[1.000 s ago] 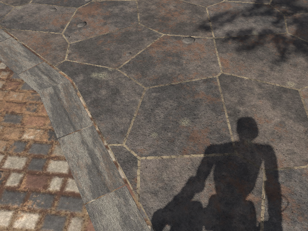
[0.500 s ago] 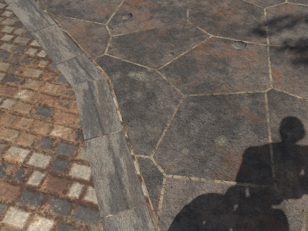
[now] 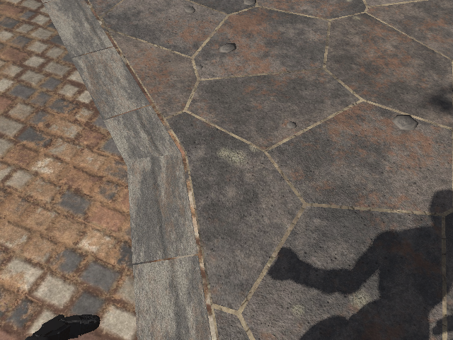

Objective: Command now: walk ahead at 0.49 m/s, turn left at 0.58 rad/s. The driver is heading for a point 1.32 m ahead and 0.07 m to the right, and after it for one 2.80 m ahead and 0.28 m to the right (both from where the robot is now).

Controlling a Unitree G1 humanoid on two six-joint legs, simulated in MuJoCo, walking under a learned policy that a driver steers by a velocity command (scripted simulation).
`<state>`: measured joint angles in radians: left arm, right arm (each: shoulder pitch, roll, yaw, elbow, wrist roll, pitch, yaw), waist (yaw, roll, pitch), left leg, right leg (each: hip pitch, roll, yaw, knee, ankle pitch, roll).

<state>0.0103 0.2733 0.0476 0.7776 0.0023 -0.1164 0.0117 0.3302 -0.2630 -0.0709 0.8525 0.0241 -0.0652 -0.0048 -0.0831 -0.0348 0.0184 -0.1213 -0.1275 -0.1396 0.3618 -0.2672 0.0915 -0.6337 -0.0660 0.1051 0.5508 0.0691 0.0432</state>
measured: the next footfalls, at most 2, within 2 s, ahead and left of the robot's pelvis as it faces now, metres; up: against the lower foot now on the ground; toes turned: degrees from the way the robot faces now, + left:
right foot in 0.10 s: +0.25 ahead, -0.14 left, +0.00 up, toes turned +8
left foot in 0.60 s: +0.46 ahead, +0.18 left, +0.00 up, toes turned +15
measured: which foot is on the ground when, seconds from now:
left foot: down 0.00-0.12, up 0.14-0.58, down 0.60-1.00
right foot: up 0.00-0.08, down 0.10-0.60, up 0.62-1.00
